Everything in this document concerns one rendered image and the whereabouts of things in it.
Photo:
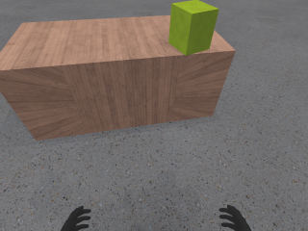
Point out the left robot hand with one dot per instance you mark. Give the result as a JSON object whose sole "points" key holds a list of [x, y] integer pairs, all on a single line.
{"points": [[70, 224]]}

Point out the right robot hand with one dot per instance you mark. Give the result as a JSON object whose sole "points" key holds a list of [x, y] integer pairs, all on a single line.
{"points": [[239, 221]]}

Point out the pedestal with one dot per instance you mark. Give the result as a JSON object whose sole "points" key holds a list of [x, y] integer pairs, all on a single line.
{"points": [[74, 77]]}

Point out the carton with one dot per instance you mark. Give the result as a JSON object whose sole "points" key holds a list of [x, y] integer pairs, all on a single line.
{"points": [[191, 27]]}

